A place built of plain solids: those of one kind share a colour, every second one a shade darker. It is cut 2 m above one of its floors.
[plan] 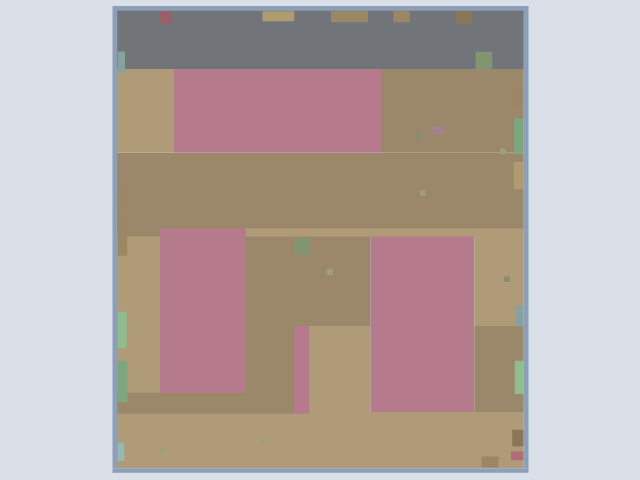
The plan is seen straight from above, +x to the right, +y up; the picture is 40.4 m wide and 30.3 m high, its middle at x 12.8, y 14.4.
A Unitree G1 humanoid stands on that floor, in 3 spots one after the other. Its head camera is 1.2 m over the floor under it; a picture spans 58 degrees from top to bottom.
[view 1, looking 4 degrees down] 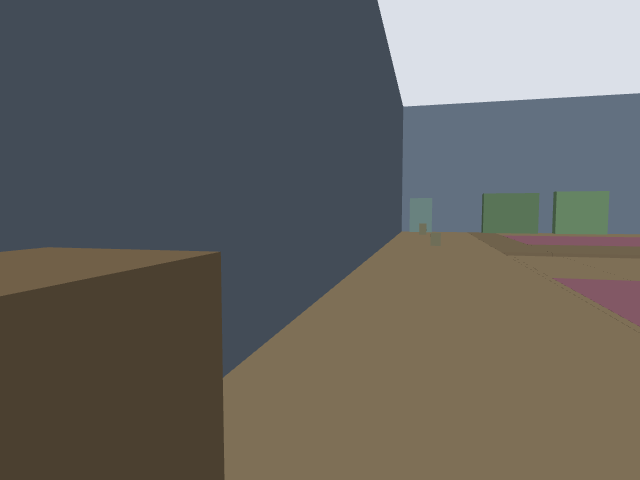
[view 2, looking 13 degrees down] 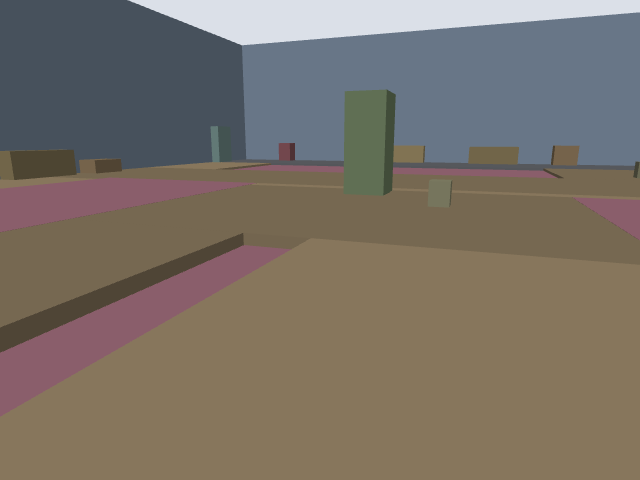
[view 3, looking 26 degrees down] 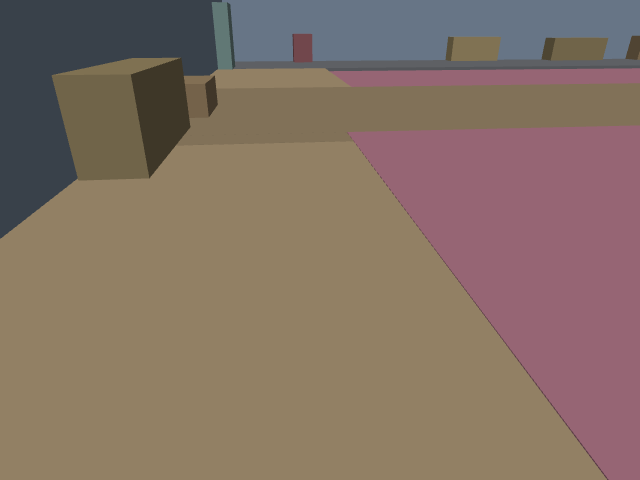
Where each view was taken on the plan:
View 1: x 24.32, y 1.41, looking -166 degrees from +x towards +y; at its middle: wall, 5.84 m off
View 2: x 14.06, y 4.03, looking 110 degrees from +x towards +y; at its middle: floor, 5.33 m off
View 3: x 1.76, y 9.55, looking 84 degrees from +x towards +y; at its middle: floor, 2.74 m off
